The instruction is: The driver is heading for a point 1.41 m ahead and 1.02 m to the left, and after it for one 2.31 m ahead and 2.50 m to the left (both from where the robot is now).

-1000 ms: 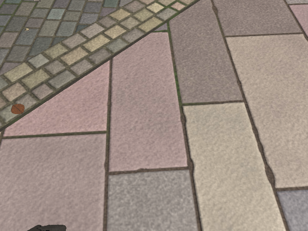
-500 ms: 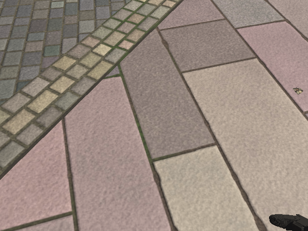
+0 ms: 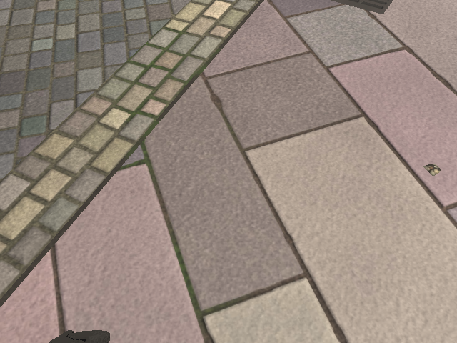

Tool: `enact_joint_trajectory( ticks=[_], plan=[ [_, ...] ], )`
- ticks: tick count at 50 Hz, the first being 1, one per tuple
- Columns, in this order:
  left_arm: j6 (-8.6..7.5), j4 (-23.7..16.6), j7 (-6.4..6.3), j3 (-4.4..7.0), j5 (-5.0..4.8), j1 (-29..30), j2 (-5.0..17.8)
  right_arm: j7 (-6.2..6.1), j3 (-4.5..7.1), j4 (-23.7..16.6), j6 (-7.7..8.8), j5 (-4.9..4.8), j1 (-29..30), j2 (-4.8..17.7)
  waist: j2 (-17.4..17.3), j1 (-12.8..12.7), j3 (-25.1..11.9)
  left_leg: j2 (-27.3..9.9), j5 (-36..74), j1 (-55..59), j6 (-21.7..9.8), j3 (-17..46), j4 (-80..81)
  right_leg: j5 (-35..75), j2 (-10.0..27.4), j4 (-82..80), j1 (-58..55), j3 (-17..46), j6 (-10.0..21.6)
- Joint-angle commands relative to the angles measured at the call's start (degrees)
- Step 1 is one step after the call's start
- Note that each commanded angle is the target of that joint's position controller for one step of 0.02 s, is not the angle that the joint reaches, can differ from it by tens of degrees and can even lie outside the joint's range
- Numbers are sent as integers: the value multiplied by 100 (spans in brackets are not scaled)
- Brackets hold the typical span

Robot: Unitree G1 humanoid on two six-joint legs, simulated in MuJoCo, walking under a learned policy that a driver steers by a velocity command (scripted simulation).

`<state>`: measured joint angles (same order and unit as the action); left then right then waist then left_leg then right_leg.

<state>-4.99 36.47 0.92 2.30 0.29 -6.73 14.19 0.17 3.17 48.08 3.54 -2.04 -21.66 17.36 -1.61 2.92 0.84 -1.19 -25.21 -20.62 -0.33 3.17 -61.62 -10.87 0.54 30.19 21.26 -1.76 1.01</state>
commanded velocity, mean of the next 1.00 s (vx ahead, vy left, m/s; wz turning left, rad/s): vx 0.50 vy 0.00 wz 0.55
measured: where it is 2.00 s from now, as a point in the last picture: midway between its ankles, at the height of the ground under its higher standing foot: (76, 234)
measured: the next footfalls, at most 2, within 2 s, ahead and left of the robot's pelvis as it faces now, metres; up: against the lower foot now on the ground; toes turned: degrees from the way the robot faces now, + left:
left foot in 0.40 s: +0.34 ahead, +0.18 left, +0.00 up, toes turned +17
right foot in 0.90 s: +0.67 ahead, +0.11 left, +0.00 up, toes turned +36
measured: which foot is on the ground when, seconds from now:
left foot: up 0.00-0.38, down 0.40-0.90, up 0.92-1.00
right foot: down 0.00-0.42, up 0.44-0.88, down 0.90-1.00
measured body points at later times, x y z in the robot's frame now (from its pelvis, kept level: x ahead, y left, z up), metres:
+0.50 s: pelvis +0.24 +0.08 -0.01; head +0.28 +0.10 +0.44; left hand +0.24 +0.38 -0.13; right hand +0.49 -0.12 -0.10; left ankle +0.30 +0.17 -0.73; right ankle +0.15 -0.11 -0.64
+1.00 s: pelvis +0.52 +0.14 +0.00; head +0.54 +0.15 +0.45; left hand +0.53 +0.46 -0.08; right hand +0.74 -0.06 -0.12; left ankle +0.35 +0.18 -0.65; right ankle +0.64 +0.08 -0.73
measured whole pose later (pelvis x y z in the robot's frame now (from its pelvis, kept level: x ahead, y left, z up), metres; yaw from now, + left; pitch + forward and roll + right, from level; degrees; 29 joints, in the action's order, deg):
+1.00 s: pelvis +0.52 +0.14 +0.00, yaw +36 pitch +2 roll -1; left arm -6.4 40.2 1.0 3.2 0.3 -6.6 15.4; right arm -0.9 3.7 41.2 1.1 -1.7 -20.3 17.5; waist -2.2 1.8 0.6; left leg 3.3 -25.7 -19.8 -1.4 7.5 -64.7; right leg -10.0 -2.0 29.8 21.6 -0.8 1.2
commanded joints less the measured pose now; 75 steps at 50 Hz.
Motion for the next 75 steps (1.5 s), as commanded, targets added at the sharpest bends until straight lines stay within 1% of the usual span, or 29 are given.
enact_joint_trajectory(
  ticks=[1, 5, 10, 16, 18, 20, 21, 22, 23, 24, 25, 27, 35, 39, 44, 45, 46, 47, 48, 51, 55, 66, 68, 70, 71, 72, 73, 74, 75],
  plan=[
    [-52, 56, 7, 198, 4, -703, 506, -28, 178, -590, 7, 55, 451, 555, 815, -488, -173, -565, 614, -2201, -33, 287, -636, -140, 1512, -1780, -1928, 1772, 933],
    [-182, 261, -48, 313, 43, -520, 688, 18, 138, -734, -165, 51, 540, 241, 634, -224, 29, -662, 1252, -1976, 138, 295, -223, 1052, 1548, -2190, -1410, 817, 1035],
    [-138, 496, -141, 410, 14, -688, 977, 175, 51, -1018, -151, 83, 1320, 76, 459, -449, 210, -580, 2542, -1844, 86, 12, 1393, 1398, 1421, -2259, -1558, -200, 884],
    [31, 771, -158, 528, -160, -1035, 1299, 340, 72, -1467, -177, 86, 2118, 225, 449, -622, 424, -369, 2025, -1706, -302, -481, 2383, 2019, 1670, -1830, -2383, -708, 634],
    [110, 780, -178, 577, -211, -990, 1492, 341, 185, -1488, -212, 106, 1787, 426, 635, -343, 62, 29, 1426, -953, -543, -848, 2439, 3959, 1632, -951, -2548, -913, 504],
    [168, 752, -209, 508, -215, -988, 1373, 233, 522, -1054, -268, 72, 112, 996, 414, 536, -843, 519, 1741, 1550, -932, -896, 2892, 4244, 1243, 1412, -1629, -1212, 166],
    [120, 549, -203, 317, 44, -1234, 781, 103, 674, -958, -312, 34, -335, 1619, -866, 390, -1222, -783, 1728, 3267, -1507, 1311, 3093, 506, 695, 3493, 430, -1213, -183],
    [-83, 294, -151, 159, 26, -1348, 518, 155, 621, -1221, -194, 63, -123, 1822, -1373, 66, -2201, -1820, 454, 4272, -2507, 4514, 4199, -2472, -297, 4878, 1944, 146, -340],
    [-222, 196, -86, 287, -202, -635, 1079, 212, 472, -1219, -105, 88, -107, 1282, -499, 420, -1872, -1742, 270, 4100, -2147, 4130, 4569, -2066, 27, 5066, 2555, 757, -225],
    [-299, 110, -67, 270, -273, -395, 1077, 211, 406, -1169, -42, 98, 63, 1066, -412, 304, -1146, -1544, 556, 3389, -1930, 3301, 4551, -1565, 241, 4728, 2705, 655, -91],
    [-324, 194, -124, 260, -144, -404, 1006, 196, 353, -1209, -21, 94, 453, 908, 58, 22, -732, -1275, 1114, 2525, -1715, 2664, 4523, -1137, 492, 4226, 2378, 656, -74],
    [-217, 267, -148, 327, 10, -571, 1073, 147, 259, -1373, -16, 192, 924, 651, -143, -349, -468, -948, 2100, 1439, -1594, 2004, 4702, -682, 696, 3609, 1615, 698, -135],
    [-87, -11, -92, 152, 34, 560, 586, -86, 323, -1122, -22, 97, 428, 844, -267, -23, -92, -408, 2305, 665, -1308, 1184, 4823, 1366, 227, 876, 1214, 521, -519],
    [-180, -167, 28, 165, -63, 1070, 706, -116, 341, -955, -80, 49, 88, 870, -342, 154, 5, -563, 1861, 898, -1216, 1608, 4527, 1554, 13, 58, 873, 615, -434],
    [-300, 35, 32, 364, -63, 139, 1052, -136, 304, -987, -163, 73, 221, 679, -603, -417, -330, -456, 2337, 1213, -888, 2072, 3386, 754, -52, -578, -558, 539, 12],
    [-325, 117, -13, 447, 40, -595, 1287, -108, 186, -1077, -144, 125, 260, 368, -268, -766, -1010, -143, 2098, 721, -685, 1718, 2127, 613, 617, -438, -1901, 1094, 342],
    [-266, 257, -42, 577, 145, -1336, 1787, -116, 78, -1217, -103, 15, -401, 31, 1235, -675, -1917, 682, 359, -1196, -213, 857, 155, -481, 1939, -684, -4055, 3330, 1216],
    [-215, 342, 11, 519, -11, -1434, 1481, -131, 93, -1228, -80, -32, -526, 374, 1866, -654, -1880, 456, -879, -2250, -114, 762, -892, -1864, 2412, -1208, -4209, 4780, 1431],
    [-181, 261, -6, 398, -53, -1154, 1054, -127, 215, -1189, -103, -31, -80, 822, 1183, -766, -1063, 169, -401, -2557, -73, 798, -1288, -2194, 2195, -1363, -3517, 4108, 1194],
    [-101, 288, -58, 246, 41, -548, 672, -79, 265, -1354, -169, 95, 590, 714, 711, -501, -70, -347, 543, -2123, -36, 503, -835, -486, 1537, -1676, -1830, 2195, 861],
    [-181, 479, -64, 302, 0, -537, 817, -22, 193, -1461, -270, 55, 669, 340, 714, -381, 69, -525, 977, -2017, 47, 308, -285, 453, 1425, -2109, -1424, 1168, 979],
    [42, 934, -106, 421, -138, -1041, 1347, 298, 80, -1925, -167, 46, 2147, 167, 479, -797, 429, -334, 2347, -1779, -189, -445, 2404, 1959, 1513, -1958, -2400, -525, 686],
    [113, 946, -131, 470, -196, -1013, 1512, 323, 165, -1974, -191, 80, 2012, 338, 629, -585, 241, -38, 1763, -1292, -411, -726, 2559, 3657, 1547, -1378, -2654, -750, 575],
    [189, 946, -174, 492, -254, -980, 1620, 285, 371, -1761, -238, 107, 995, 681, 672, 76, -401, 421, 1558, 232, -742, -957, 2860, 5125, 1433, 165, -2476, -982, 425],
    [180, 943, -194, 410, -209, -1024, 1451, 189, 547, -1485, -276, 85, 1, 977, 442, 583, -891, 433, 1893, 1895, -968, -668, 3116, 4447, 1246, 1491, -1526, -1057, 241],
    [95, 685, -118, 146, 87, -1497, 699, 79, 645, -1392, -275, 63, -322, 1608, -1083, 221, -1470, -1155, 1827, 4179, -1744, 1899, 3067, -308, 545, 3656, 996, -993, -79],
    [-103, 634, -39, 66, -4, -1434, 741, 112, 541, -1544, -180, 58, -410, 1463, -1048, 256, -2550, -2015, 789, 4709, -2447, 4388, 4132, -2404, -121, 4790, 1932, 270, -146],
    [-190, 536, 15, 225, -287, -734, 1247, 164, 411, -1436, -108, 129, -296, 1056, -394, 475, -1860, -1818, 805, 4227, -2032, 3577, 4383, -1919, 202, 4937, 2437, 600, -70],
    [-238, 407, 14, 186, -327, -454, 1171, 168, 366, -1400, -61, 127, 25, 952, -300, 303, -1117, -1609, 1194, 3353, -1809, 2765, 4418, -1439, 430, 4564, 2477, 509, 1]
  ],
)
